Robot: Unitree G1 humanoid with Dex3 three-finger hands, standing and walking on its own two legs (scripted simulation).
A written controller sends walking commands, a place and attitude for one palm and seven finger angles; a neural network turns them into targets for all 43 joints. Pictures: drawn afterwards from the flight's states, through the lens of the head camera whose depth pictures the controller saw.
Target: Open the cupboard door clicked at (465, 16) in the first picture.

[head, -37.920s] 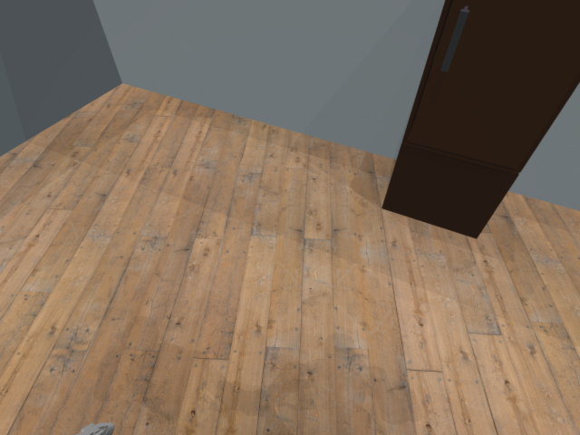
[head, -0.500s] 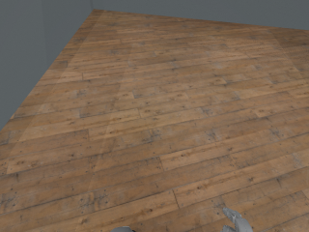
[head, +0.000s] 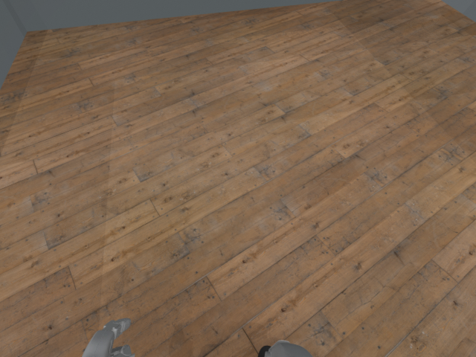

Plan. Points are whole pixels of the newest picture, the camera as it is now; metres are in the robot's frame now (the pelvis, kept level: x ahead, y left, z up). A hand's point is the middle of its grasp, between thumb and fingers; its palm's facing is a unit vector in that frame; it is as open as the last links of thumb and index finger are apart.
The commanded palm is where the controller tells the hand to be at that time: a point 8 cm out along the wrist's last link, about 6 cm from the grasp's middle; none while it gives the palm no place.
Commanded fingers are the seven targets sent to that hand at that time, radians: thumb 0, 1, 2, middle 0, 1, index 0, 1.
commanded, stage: turn to face it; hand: left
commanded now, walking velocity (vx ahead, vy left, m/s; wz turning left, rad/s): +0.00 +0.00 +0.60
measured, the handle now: out of the picture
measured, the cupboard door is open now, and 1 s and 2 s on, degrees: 39 39 39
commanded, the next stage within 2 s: none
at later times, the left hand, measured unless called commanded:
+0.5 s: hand out of the picture +0.12 +0.22 -0.18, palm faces +0.30 -0.94 -0.19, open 7.3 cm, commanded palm none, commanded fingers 0.00 0.90 0.90 -0.20 -0.30 -0.20 -0.30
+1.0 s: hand out of the picture +0.06 +0.15 -0.14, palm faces +0.57 -0.78 -0.25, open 7.4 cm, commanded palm none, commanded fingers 0.00 0.90 0.90 -0.20 -0.30 -0.20 -0.30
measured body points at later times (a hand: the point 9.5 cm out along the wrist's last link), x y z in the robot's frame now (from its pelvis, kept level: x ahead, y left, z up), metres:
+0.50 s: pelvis +0.09 +0.01 +0.00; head +0.12 +0.04 +0.44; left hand +0.10 +0.27 -0.16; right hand +0.23 -0.23 -0.13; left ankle +0.09 +0.11 -0.72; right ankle +0.08 -0.11 -0.68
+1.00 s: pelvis +0.13 -0.04 +0.02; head +0.18 -0.02 +0.46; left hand +0.03 +0.19 -0.12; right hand +0.37 -0.20 -0.13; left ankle +0.05 +0.07 -0.67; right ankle +0.17 -0.15 -0.72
